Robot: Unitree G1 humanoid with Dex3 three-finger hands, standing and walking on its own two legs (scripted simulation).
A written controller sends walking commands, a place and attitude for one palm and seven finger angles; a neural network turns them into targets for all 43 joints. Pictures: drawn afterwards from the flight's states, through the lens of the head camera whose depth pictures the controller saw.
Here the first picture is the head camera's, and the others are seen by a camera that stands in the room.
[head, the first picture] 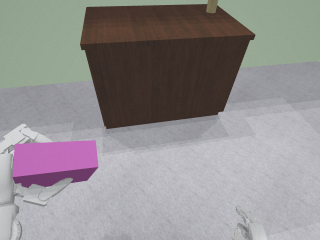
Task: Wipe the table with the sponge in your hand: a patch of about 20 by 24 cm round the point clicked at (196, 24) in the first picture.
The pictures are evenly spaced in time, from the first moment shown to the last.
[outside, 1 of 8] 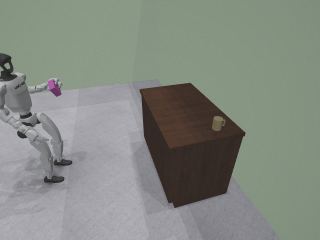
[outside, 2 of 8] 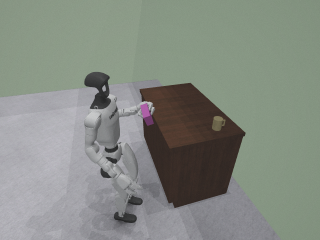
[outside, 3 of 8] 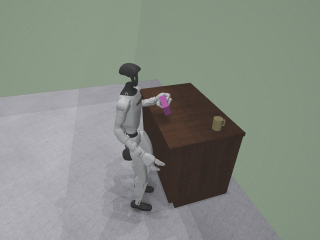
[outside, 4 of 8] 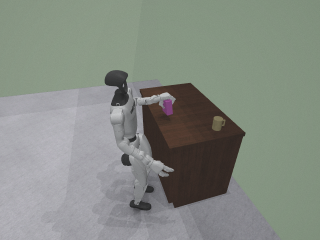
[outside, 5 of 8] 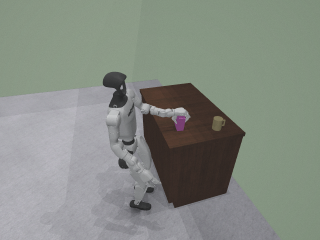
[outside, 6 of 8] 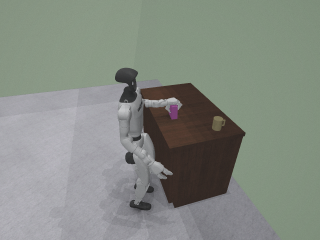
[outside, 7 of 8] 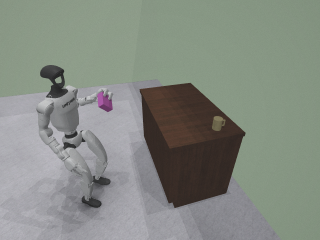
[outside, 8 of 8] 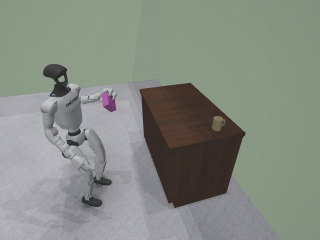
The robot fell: no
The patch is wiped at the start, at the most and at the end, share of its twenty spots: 0.00 1.00 1.00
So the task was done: yes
